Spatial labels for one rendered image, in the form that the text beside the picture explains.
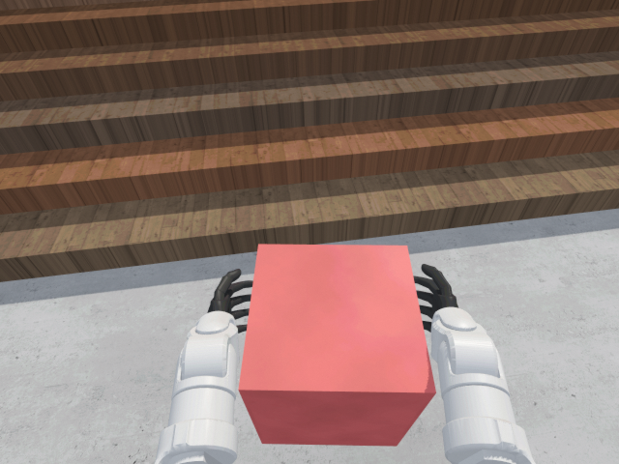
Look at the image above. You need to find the left robot hand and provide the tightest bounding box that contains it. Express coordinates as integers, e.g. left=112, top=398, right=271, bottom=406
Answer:
left=207, top=269, right=253, bottom=334

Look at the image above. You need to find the right robot hand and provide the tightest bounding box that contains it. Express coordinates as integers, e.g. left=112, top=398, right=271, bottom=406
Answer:
left=414, top=264, right=458, bottom=332

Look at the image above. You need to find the robot right forearm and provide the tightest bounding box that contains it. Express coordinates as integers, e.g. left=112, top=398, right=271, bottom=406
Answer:
left=431, top=307, right=536, bottom=464

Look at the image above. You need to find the carton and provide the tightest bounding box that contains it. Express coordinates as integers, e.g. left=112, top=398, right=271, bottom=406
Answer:
left=238, top=244, right=436, bottom=447

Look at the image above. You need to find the robot left forearm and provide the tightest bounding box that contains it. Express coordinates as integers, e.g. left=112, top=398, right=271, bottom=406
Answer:
left=155, top=311, right=240, bottom=464

